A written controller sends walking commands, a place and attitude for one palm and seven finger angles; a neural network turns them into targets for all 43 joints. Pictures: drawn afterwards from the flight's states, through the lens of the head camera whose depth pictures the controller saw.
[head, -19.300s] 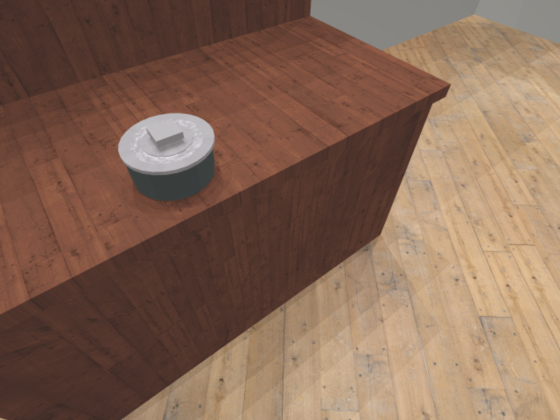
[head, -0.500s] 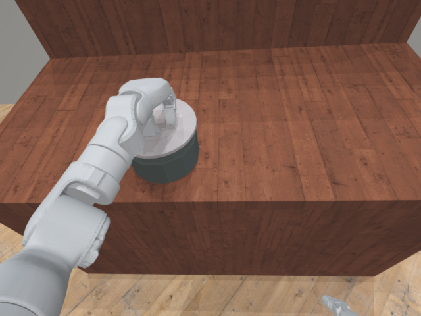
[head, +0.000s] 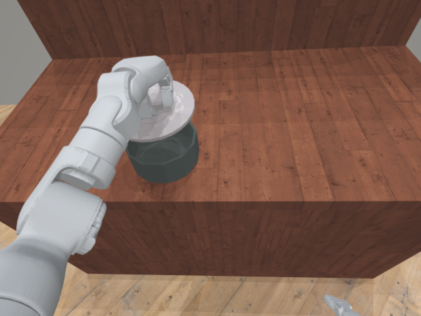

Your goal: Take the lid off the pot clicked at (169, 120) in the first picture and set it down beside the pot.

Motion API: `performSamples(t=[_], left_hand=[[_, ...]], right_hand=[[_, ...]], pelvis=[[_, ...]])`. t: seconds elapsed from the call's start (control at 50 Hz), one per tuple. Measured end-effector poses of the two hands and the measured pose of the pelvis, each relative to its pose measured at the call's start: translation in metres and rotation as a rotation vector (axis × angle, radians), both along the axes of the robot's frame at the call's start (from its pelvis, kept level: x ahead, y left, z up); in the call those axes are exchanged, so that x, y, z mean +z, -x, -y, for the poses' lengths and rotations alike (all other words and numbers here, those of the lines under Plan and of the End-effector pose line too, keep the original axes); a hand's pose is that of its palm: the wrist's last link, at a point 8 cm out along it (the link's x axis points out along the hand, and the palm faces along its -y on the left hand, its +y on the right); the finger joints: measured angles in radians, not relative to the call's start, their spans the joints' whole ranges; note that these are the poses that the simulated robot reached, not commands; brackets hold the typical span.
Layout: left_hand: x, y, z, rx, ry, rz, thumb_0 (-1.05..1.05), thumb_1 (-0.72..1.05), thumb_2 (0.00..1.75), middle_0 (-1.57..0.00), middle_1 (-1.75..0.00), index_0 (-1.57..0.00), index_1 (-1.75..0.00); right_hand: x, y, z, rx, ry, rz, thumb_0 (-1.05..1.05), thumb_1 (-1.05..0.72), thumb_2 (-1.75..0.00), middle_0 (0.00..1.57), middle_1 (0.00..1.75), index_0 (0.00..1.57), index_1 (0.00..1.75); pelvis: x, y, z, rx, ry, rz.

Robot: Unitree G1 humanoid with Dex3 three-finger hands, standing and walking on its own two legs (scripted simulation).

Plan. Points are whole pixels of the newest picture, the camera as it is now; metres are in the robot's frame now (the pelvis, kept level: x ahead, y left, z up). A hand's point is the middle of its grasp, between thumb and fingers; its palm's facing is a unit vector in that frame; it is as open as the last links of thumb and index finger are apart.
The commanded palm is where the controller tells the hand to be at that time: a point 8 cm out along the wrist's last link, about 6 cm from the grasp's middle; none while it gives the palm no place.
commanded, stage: lift the lid straight up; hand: left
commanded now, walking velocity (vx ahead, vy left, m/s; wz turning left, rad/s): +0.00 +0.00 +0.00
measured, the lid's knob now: (149, 100) +0.50 +0.12 +0.15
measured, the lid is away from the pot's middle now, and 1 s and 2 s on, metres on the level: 0.01 0.01 0.13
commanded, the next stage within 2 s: move the lid sideways beside the pot in 0.92 s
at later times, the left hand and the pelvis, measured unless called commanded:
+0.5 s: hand (137, 86) +0.45 +0.12 +0.21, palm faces -0.26 -0.04 -0.96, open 5.8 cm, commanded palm +0.45 +0.12 +0.29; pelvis -0.01 +0.00 +0.00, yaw +1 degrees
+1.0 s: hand (135, 72) +0.46 +0.12 +0.23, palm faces -0.26 -0.06 -0.96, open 5.8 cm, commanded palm +0.45 +0.13 +0.31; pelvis -0.01 +0.00 +0.00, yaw +0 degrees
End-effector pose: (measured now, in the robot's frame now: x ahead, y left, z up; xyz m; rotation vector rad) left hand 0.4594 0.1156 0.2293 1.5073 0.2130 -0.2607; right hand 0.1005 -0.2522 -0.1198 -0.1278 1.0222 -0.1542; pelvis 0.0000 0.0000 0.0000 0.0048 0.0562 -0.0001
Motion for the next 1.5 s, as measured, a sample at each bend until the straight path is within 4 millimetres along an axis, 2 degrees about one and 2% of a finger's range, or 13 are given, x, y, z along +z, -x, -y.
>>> performSamples(t=[0.48, 0.78, 0.94, 1.08, 1.18, 1.5], left_hand=[[0.042, 0.013, -0.004, 0.039, -0.019, 0.039, -0.01, 0.19, 0.91, -0.46, -0.87, -0.94, -1.11], [0.065, 0.004, 0.003, 0.069, -0.008, 0.047, -0.01, 0.19, 0.91, -0.46, -0.87, -0.94, -1.11], [0.066, 0.002, -0.002, 0.081, 0.003, 0.039, -0.01, 0.2, 0.91, -0.46, -0.87, -0.94, -1.12], [0.06, 0.005, -0.006, 0.06, -0.007, 0.038, -0.01, 0.19, 0.91, -0.46, -0.87, -0.94, -1.12], [0.06, 0.004, -0.014, 0.051, -0.009, 0.065, -0.01, 0.19, 0.91, -0.46, -0.87, -0.94, -1.11], [0.058, 0.004, -0.063, 0.129, -0.032, 0.038, -0.01, 0.19, 0.91, -0.46, -0.87, -0.94, -1.12]], right_hand=[[0.007, -0.016, -0.005, 0.04, -0.007, 0.066, 0.0, -0.9, -0.9, 0.2, 0.3, 0.2, 0.3], [0.004, -0.001, 0.0, 0.019, 0.002, 0.04, 0.0, -0.9, -0.9, 0.2, 0.3, 0.2, 0.3], [0.003, 0.007, 0.007, 0.003, 0.009, 0.013, 0.01, -0.9, -0.9, 0.2, 0.3, 0.2, 0.3], [0.007, 0.002, 0.01, 0.008, 0.026, 0.029, 0.01, -0.9, -0.9, 0.2, 0.3, 0.2, 0.3], [0.011, -0.002, 0.008, 0.002, 0.027, 0.046, 0.01, -0.9, -0.9, 0.2, 0.3, 0.2, 0.3], [0.011, -0.002, 0.005, 0.007, 0.038, -0.002, 0.0, -0.9, -0.9, 0.2, 0.3, 0.2, 0.3]], pelvis=[[0.0, 0.008, 0.0, 0.009, -0.004, 0.022], [0.0, 0.009, 0.002, 0.003, -0.007, 0.012], [0.001, 0.008, 0.003, -0.004, -0.005, 0.008], [0.0, 0.01, 0.003, -0.002, -0.003, 0.01], [0.001, 0.01, 0.003, -0.005, -0.002, 0.008], [0.001, 0.006, -0.001, 0.009, 0.005, 0.0]])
